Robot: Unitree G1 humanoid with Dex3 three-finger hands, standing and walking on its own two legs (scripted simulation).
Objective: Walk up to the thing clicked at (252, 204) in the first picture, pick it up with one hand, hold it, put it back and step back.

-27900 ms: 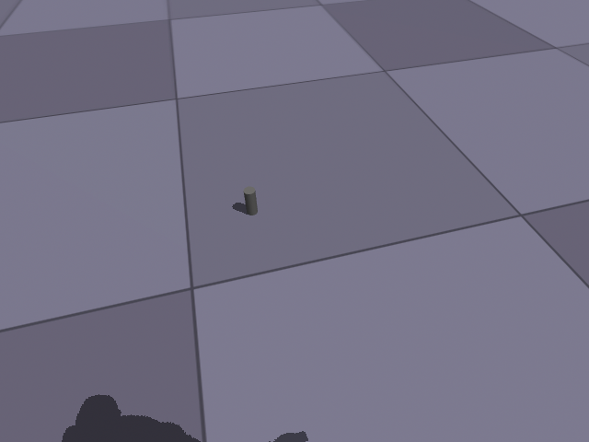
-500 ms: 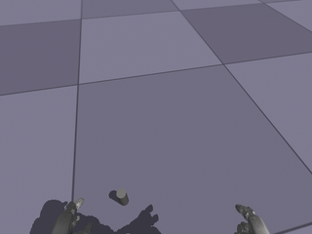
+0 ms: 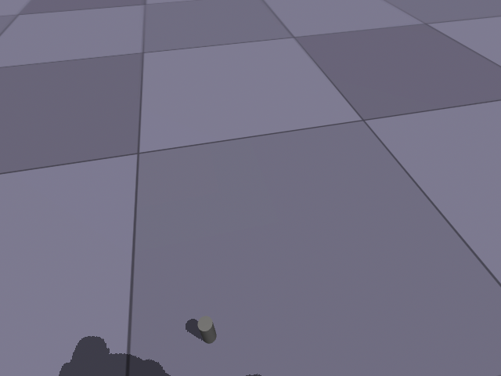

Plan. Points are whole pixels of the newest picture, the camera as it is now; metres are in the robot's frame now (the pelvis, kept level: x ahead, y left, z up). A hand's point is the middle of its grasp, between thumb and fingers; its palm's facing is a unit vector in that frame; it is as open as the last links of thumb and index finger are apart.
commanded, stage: stand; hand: left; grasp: from the side
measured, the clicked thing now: (207, 330) +0.43 +0.18 -0.70
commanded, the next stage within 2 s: step back in 1.56 s
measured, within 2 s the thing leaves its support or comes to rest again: neither
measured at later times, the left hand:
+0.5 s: hand out of the picture +0.05 +0.24 -0.15, palm faces -0.02 -0.94 -0.34, open 7.4 cm
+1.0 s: hand out of the picture +0.09 +0.24 -0.15, palm faces -0.02 -0.94 -0.34, open 7.4 cm
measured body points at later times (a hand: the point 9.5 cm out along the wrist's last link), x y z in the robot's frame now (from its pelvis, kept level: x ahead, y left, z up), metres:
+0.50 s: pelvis +0.00 -0.01 +0.01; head +0.00 -0.01 +0.46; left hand +0.05 +0.29 -0.13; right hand +0.06 -0.30 -0.14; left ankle +0.02 +0.12 -0.74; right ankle +0.00 -0.14 -0.74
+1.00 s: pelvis +0.01 +0.00 +0.01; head +0.02 -0.01 +0.46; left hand +0.09 +0.29 -0.13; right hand +0.08 -0.30 -0.13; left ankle +0.02 +0.12 -0.74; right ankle +0.00 -0.14 -0.74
